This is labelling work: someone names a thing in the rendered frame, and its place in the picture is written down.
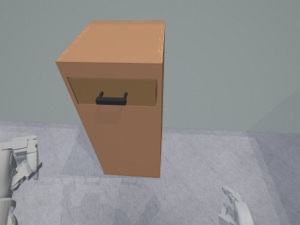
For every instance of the robot right hand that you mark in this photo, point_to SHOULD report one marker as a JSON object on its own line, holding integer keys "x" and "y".
{"x": 239, "y": 213}

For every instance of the left robot forearm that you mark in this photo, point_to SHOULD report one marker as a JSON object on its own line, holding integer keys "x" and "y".
{"x": 7, "y": 206}

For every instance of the handle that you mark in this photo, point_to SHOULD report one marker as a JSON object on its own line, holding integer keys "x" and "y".
{"x": 118, "y": 101}

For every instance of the cabinet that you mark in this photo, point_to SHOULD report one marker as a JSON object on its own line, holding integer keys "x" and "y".
{"x": 127, "y": 139}

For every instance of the drawer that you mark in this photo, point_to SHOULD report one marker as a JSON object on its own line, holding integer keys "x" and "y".
{"x": 140, "y": 92}

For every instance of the robot left hand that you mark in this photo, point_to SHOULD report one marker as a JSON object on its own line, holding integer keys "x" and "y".
{"x": 21, "y": 150}

